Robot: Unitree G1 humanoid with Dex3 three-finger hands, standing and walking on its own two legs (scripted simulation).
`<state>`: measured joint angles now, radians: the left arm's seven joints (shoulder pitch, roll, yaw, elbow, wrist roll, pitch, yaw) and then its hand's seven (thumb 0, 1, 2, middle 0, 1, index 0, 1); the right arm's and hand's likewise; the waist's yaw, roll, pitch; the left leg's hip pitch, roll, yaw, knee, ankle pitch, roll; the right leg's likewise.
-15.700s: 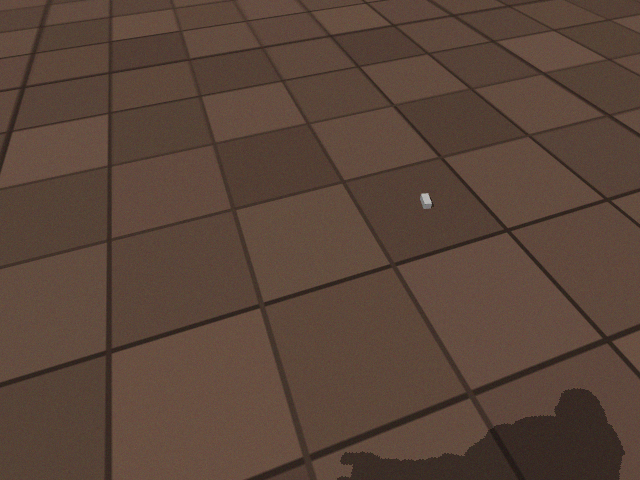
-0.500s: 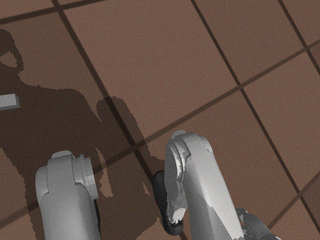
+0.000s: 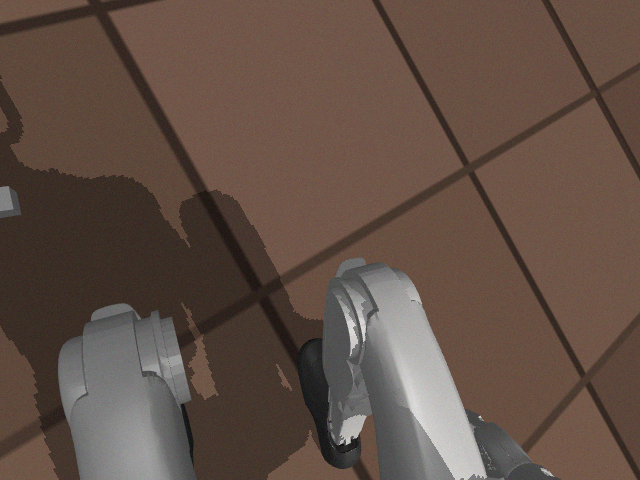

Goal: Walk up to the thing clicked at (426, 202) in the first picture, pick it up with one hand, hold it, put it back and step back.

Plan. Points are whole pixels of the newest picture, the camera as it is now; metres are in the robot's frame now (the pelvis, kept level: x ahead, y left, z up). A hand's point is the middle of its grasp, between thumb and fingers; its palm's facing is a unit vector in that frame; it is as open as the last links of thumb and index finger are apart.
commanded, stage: rise first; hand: left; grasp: from above
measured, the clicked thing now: out of the picture +0.46 +0.36 -0.29
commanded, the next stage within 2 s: none
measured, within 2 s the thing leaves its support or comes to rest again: neither
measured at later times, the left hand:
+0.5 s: hand out of the picture +0.42 +0.38 -0.17, palm faces -0.46 -0.10 -0.88, open 11.6 cm
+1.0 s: hand out of the picture +0.42 +0.38 -0.17, palm faces -0.46 -0.09 -0.88, open 11.9 cm
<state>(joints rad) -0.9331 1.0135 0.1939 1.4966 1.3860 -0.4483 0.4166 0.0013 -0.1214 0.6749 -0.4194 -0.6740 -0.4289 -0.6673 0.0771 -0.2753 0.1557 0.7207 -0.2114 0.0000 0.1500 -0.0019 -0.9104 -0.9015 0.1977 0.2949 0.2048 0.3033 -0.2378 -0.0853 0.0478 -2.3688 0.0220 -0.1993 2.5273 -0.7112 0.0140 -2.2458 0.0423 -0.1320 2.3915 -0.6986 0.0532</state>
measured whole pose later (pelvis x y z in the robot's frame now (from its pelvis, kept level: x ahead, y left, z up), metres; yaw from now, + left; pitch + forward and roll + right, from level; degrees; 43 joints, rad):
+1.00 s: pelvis +0.00 +0.00 +0.01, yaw +1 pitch +31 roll -12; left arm -0.94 0.98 0.16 1.45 1.37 -0.44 0.37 0.00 -0.16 0.71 -0.41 -0.68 -0.41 -0.69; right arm 0.10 -0.28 0.15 0.71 -0.18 0.01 0.15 0.00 -0.91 -0.90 0.20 0.30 0.20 0.30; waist -0.23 -0.06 0.02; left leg -2.36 0.02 -0.19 2.50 -0.70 0.01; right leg -2.24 0.04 -0.13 2.37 -0.69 0.05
